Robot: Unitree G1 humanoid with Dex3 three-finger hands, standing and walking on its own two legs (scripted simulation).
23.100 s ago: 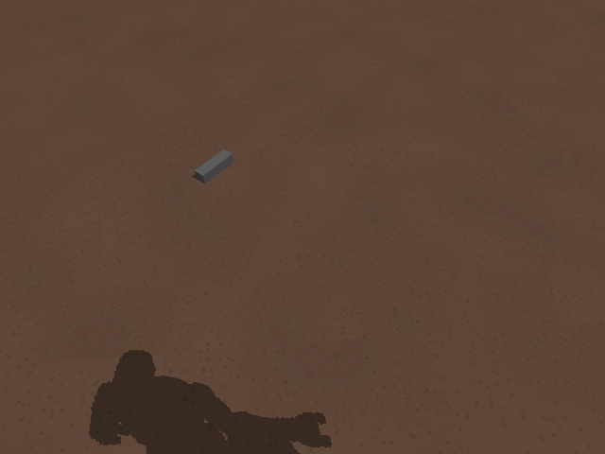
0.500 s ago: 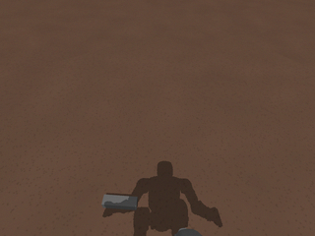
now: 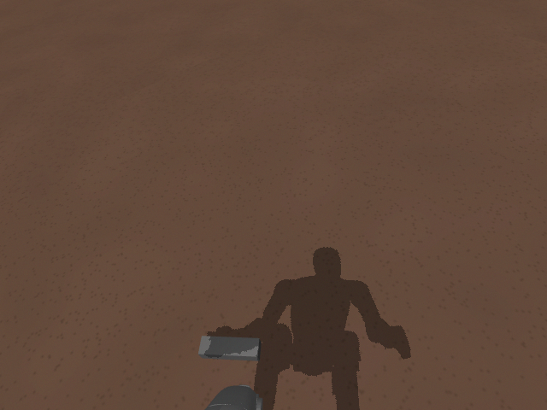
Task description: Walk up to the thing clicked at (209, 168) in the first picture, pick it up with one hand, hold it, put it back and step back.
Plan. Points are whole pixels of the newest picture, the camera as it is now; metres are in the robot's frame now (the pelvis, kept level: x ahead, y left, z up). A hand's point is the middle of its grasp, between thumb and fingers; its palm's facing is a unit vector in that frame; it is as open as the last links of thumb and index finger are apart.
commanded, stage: walk up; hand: left
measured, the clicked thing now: (230, 348) +0.41 +0.25 -0.74
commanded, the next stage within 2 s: stand in 1.42 s
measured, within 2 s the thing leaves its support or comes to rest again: neither
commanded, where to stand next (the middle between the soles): +0.06 +0.00 m, yaw -1 degrees
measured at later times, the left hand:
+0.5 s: hand out of the picture +0.06 +0.31 -0.17, palm faces -0.12 -0.92 -0.37, open 7.4 cm
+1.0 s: hand out of the picture +0.09 +0.29 -0.15, palm faces -0.11 -0.94 -0.32, open 7.4 cm
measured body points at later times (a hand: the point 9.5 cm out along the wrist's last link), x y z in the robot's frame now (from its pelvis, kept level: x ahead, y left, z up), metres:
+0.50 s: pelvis -0.02 +0.05 -0.02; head +0.01 +0.06 +0.43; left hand +0.06 +0.36 -0.15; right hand +0.04 -0.29 -0.12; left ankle +0.08 +0.16 -0.73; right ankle -0.05 -0.08 -0.73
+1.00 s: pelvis +0.00 +0.05 +0.00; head +0.00 +0.05 +0.45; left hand +0.10 +0.34 -0.13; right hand +0.03 -0.27 -0.12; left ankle +0.07 +0.16 -0.73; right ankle -0.05 -0.08 -0.73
